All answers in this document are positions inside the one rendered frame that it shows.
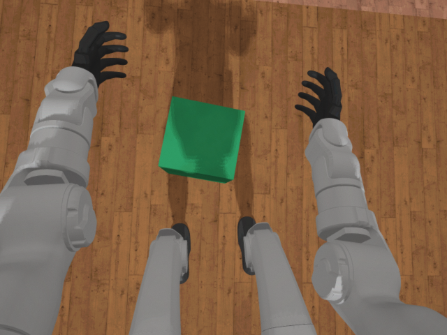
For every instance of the robot right forearm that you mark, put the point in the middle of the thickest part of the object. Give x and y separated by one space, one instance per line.
343 213

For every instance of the right robot shin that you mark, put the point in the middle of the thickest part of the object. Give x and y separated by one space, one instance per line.
262 226

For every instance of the robot right hand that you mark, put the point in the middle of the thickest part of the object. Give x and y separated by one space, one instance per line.
329 105

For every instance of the carton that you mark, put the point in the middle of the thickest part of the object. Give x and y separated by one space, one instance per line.
201 140

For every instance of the left robot shin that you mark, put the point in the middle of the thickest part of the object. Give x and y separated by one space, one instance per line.
166 232

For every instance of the robot shin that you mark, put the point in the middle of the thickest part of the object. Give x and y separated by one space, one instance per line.
262 226
166 232

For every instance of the robot left hand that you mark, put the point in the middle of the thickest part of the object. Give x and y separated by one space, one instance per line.
88 55

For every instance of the robot right upper arm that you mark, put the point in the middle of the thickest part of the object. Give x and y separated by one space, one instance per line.
362 283

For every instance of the robot left upper arm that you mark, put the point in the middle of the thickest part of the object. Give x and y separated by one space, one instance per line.
41 228

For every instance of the robot left forearm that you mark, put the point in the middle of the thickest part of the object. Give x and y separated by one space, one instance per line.
61 135

